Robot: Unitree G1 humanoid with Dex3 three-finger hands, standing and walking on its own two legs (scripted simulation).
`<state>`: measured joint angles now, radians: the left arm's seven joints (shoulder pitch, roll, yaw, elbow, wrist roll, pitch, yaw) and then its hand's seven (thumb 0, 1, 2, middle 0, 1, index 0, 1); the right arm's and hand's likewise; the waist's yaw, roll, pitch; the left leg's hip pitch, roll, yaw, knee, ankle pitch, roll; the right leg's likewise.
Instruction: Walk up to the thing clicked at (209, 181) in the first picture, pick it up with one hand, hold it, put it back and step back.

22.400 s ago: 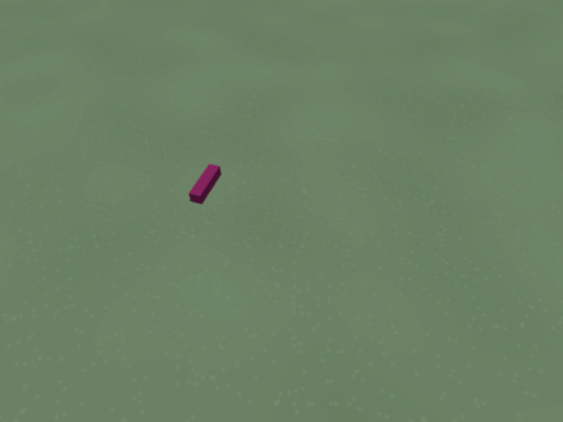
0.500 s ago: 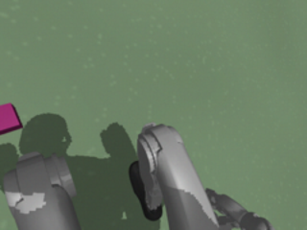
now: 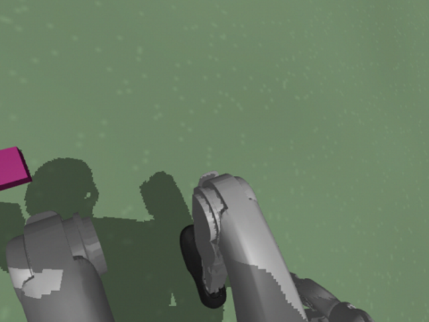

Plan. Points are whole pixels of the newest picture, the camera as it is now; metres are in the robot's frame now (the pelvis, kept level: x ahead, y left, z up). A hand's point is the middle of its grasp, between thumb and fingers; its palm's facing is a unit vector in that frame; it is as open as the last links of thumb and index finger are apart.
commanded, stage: close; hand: left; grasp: from above
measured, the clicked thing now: out of the picture +0.39 +0.34 -0.27
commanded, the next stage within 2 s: settle in 1.66 s
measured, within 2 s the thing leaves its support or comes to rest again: neither
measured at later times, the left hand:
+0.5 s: hand out of the picture +0.38 +0.33 -0.25, palm faces -0.42 -0.18 -0.89, open 10.3 cm
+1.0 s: hand out of the picture +0.38 +0.33 -0.25, palm faces -0.42 -0.18 -0.89, open 10.2 cm
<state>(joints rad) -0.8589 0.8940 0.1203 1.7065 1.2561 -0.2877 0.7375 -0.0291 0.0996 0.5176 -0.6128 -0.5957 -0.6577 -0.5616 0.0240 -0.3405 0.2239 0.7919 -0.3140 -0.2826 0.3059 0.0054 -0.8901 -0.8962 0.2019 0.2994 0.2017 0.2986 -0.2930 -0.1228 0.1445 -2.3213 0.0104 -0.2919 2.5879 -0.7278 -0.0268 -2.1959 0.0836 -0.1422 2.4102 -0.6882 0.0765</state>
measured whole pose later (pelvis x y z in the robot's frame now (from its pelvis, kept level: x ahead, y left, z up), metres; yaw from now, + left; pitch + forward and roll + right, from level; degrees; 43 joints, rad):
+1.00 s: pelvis +0.00 +0.00 +0.00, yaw +0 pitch +25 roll -14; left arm -0.86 0.89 0.12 1.71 1.24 -0.27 0.74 0.00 0.11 0.48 -0.52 -0.62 -0.55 -0.58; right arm 0.03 -0.35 0.22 0.79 -0.30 -0.31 0.33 0.01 -0.89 -0.89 0.20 0.30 0.20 0.30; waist -0.30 -0.13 0.15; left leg -2.32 0.01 -0.29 2.58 -0.73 -0.02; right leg -2.19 0.08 -0.14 2.40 -0.69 0.08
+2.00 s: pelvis +0.00 +0.00 +0.00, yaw +0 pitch +25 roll -14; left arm -0.84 0.88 0.15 1.65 1.25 -0.26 0.70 0.00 0.09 0.55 -0.61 -0.64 -0.66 -0.60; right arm 0.04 -0.35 0.21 0.78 -0.30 -0.31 0.32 0.01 -0.90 -0.90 0.20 0.30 0.20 0.30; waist -0.29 -0.12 0.14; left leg -2.32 0.01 -0.29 2.58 -0.72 -0.02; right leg -2.19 0.08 -0.14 2.40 -0.68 0.08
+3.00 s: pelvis -0.01 -0.01 +0.06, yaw +7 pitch +33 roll -8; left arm -0.68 0.64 0.09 1.14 1.15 -0.18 0.30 -0.01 0.05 0.57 -0.68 -0.68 -0.72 -0.60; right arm 0.16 -0.28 0.00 0.74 -0.10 -0.07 0.16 0.01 -0.92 -0.90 0.20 0.30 0.20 0.30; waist -0.15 0.02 -0.10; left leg -2.24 0.01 -0.15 2.31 -0.66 -0.02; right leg -2.15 0.02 -0.05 2.24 -0.67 0.05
